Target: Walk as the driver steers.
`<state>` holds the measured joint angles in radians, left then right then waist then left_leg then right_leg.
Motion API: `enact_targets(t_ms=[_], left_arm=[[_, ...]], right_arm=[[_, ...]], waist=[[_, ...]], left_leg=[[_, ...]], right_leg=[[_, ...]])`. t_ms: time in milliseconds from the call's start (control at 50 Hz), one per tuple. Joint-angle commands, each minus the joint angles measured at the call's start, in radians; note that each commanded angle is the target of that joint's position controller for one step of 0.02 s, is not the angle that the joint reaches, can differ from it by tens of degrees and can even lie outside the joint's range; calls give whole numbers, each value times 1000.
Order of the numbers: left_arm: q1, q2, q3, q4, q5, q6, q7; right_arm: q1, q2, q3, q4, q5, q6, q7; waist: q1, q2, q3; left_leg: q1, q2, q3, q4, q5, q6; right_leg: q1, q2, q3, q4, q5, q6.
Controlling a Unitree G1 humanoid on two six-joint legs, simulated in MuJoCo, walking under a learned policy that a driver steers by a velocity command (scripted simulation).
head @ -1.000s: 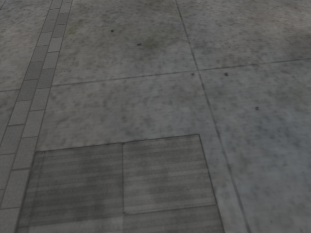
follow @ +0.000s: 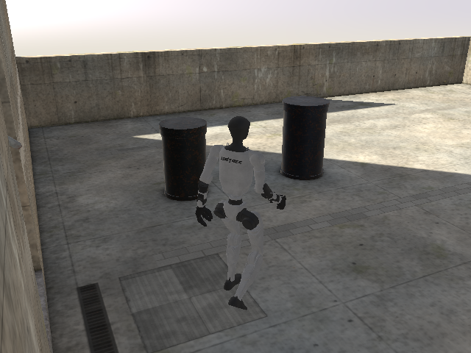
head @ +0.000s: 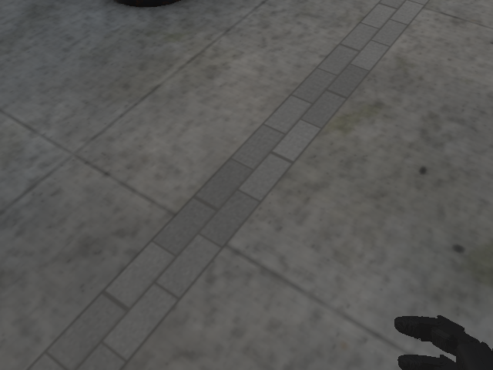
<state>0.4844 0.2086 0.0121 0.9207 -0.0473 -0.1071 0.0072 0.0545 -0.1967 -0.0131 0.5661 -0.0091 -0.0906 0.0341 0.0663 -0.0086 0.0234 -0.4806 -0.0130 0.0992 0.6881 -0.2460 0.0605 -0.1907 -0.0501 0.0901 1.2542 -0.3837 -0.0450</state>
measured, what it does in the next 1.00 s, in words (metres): walks ahead, turning right: right foot, then left foot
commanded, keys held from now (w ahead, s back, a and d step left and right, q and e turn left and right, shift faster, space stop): w+e+shift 0.76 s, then e+shift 0.24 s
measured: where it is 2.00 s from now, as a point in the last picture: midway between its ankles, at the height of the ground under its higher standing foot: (403, 209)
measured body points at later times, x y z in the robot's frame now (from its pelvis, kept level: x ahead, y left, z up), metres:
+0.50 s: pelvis +0.45 -0.11 +0.00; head +0.47 -0.12 +0.45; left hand +0.58 +0.13 -0.12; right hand +0.58 -0.41 -0.05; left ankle +0.44 +0.10 -0.59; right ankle +0.49 -0.16 -0.71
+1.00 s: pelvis +0.83 -0.22 +0.02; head +0.85 -0.27 +0.47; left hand +1.18 -0.22 -0.04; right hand +0.65 -0.47 -0.09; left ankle +0.93 -0.15 -0.71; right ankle +0.78 -0.33 -0.62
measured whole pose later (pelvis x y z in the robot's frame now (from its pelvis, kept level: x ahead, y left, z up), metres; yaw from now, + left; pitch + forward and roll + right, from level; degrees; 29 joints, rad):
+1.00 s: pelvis +0.83 -0.22 +0.02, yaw -53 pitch +1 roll +3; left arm 0.11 0.36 0.09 0.55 -0.03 0.01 0.00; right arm 0.26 -0.29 -0.09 0.73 -0.01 -0.08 -0.02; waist -0.05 -0.06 0.10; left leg -0.21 -0.02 0.10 0.42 -0.22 0.00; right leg -0.69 -0.05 0.01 1.21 -0.37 0.02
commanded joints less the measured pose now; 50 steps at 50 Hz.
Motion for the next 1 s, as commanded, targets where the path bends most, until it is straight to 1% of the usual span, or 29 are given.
enact_targets(t_ms=[20, 40, 100, 180, 240, 280, 320, 340, 360, 380, 400, 420, 440, 460, 500, 600, 640, 700, 740, 760, 780, 800, 820, 840, 860, 880, 900, 940, 1000], left_arm=[[-182, 110, 33, -175, -5, -16, 10], [-134, 77, 33, -165, -7, 12, 4], [-147, 30, 28, -191, -19, 70, -6], [-258, 50, 22, -248, 26, 63, -31], [-354, 84, 28, -279, 25, 51, -64], [-309, 157, 58, -288, 5, 58, -69], [-63, 262, 107, -251, -5, 87, -63], [171, 332, 147, -188, 3, 104, -52], [167, 369, 156, -164, 7, 116, -40], [7, 357, 115, -244, 47, 76, -53], [-8, 271, 108, -294, 47, 57, -57], [-4, 245, 103, -280, 47, 32, -62], [-60, 208, 91, -280, 39, 12, -71], [-127, 215, 92, -296, 40, 3, -66], [-173, 202, 86, -314, 31, 3, -46], [-140, 167, 72, -286, 9, 27, 6], [-122, 188, 82, -272, 9, 38, 7], [-103, 176, 89, -251, -6, 36, 13], [-125, 175, 96, -253, 1, 40, 15], [-163, 173, 94, -268, 18, 44, 7], [-213, 119, 71, -309, 50, 48, -5], [-20, -14, 38, -351, 12, 51, -4], [23, 103, 41, -340, -27, 58, 5], [-108, 175, 56, -347, -9, 71, 10], [-215, 210, 69, -372, 20, 80, 9], [-276, 214, 79, -396, 45, 83, 6], [-293, 209, 86, -411, 39, 91, -2], [-292, 146, 69, -428, 17, 105, -9], [-313, 136, 59, -429, 20, 114, -17]], right_arm=[[266, -110, -64, 68, -9, -25, -5], [226, -58, -53, 81, -20, -33, 1], [128, -26, -52, 119, 9, -39, 5], [89, -115, -69, 136, -7, -46, -35], [163, -218, -89, 158, 6, -50, -50], [178, -290, -107, 158, 12, -26, -47], [132, -338, -121, 134, 28, 4, -39], [78, -322, -114, 119, 32, 3, -35], [45, -151, -70, 89, 21, -31, -28], [291, -42, -23, 9, 38, -76, -14], [187, -168, -32, -1, 43, -104, -12], [68, -195, -43, -35, 66, -105, -17], [36, -178, -39, -25, 41, -93, -33], [61, -156, -37, -23, 22, -83, -37], [69, -172, -48, -13, 6, -55, -40], [-176, -84, -22, -87, -11, -40, -38], [-221, -85, -30, -106, 8, -43, -30], [-207, -155, -66, -111, 46, -52, -28], [-109, -207, -97, -89, 56, -64, -32], [64, -238, -121, -54, 60, -67, -37], [316, -265, -127, -15, 45, -58, -46], [357, -347, -127, -10, -25, -58, -36], [306, -293, -121, -18, -21, -54, -23], [227, -182, -99, -44, -14, -39, -33], [169, -149, -86, -34, -12, -23, -39], [144, -152, -85, -15, -10, -13, -42], [129, -144, -78, 10, -8, -10, -47], [120, -139, -74, 66, 3, -16, -51], [81, -225, -96, 105, 8, -6, -62]], waist=[[-140, 25, -87], [-85, 39, -56], [-14, 73, 63], [-2, 33, 104], [-38, -16, 89], [8, 62, 24], [155, 147, -90], [275, 109, -175], [219, -261, -59], [-49, -460, -289], [33, -237, -341], [14, -73, -155], [-37, 115, -98], [-89, 96, -66], [-111, 70, -22], [-25, 6, 58], [17, -49, 32], [12, -101, 11], [-56, -121, -36], [-158, -121, -135], [-269, -90, -305], [-121, 383, -434], [-113, 482, -421], [-153, 302, -261], [-145, 127, -136], [-122, 54, -77], [-93, 49, -45], [-65, 105, -11], [-51, 90, -43]], left_leg=[[526, 332, -468, -405, 3, 193], [418, 308, -380, -440, 21, 178], [233, 297, -153, -531, 159, 115], [176, 176, 113, -559, 264, 59], [303, 195, 159, -555, 463, 37], [498, 223, 155, -411, 954, 16], [521, 255, 143, -48, 1313, 13], [355, 213, 128, 301, 1218, -10], [4, -35, 97, 880, 41, -70], [-331, -115, -177, 1094, -351, -64], [-316, -54, -286, 1005, -230, -3], [-347, -34, -255, 896, -182, 10], [-281, 24, -261, 773, -125, 14], [-213, 40, -272, 702, -97, -4], [-151, 69, -274, 591, -75, -45], [-34, 30, -170, 78, 186, -123], [99, -23, -140, -73, 318, -138], [145, -20, -213, -187, 323, -136], [224, -17, -206, -208, 243, -106], [400, 5, -195, -183, 201, -79], [736, 126, -290, -83, 77, -39], [1000, 406, -876, -287, -46, 120], [983, 481, -1107, -353, -244, 189], [839, 417, -894, -353, -149, 166], [648, 364, -665, -338, 110, 132], [511, 322, -520, -322, 332, 113], [426, 289, -404, -325, 466, 102], [358, 268, -293, -366, 587, 98], [353, 293, -177, -407, 679, 124]], right_leg=[[-604, -91, 34, 188, 120, -6], [-550, -118, 43, 192, 148, -6], [-565, -165, 52, 116, 114, 11], [-505, -126, -49, -180, 465, 19], [-360, -47, -163, -431, 603, -30], [-295, 41, -248, -462, 484, -67], [-33, 107, -273, -450, 302, -127], [298, 108, -210, -540, 359, -172], [422, 51, -26, -564, 491, -237], [617, -153, 663, -800, 2, -465], [577, -187, 823, -991, -285, -413], [409, -175, 798, -1054, -283, -355], [260, -142, 707, -1032, -210, -300], [119, -109, 649, -998, -121, -311], [-14, -34, 508, -1006, 28, -305], [-215, 87, 284, -996, 224, -240], [-259, 99, 287, -986, 171, -202], [-123, 62, 378, -901, 101, -168], [-19, 43, 397, -762, 304, -139], [-23, 70, 351, -567, 465, -102], [-186, 102, 287, -235, 418, -60], [-499, 240, 187, 121, -259, -3], [-654, 119, 137, 262, -185, 12], [-684, 69, 98, 299, -94, 35], [-639, 38, 61, 260, -22, 49], [-586, 7, 42, 219, -18, 56], [-550, -25, 38, 167, -31, 56], [-543, -57, 4, 44, -42, 60], [-517, -64, -37, -152, 106, 79]])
